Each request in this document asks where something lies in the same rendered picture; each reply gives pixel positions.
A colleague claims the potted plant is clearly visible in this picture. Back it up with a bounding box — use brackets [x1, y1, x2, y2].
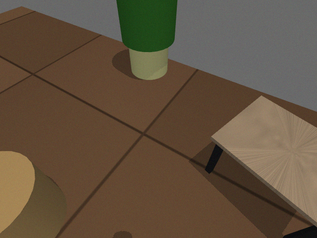
[116, 0, 177, 80]

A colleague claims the coffee table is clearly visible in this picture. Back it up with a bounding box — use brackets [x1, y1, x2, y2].
[205, 96, 317, 238]

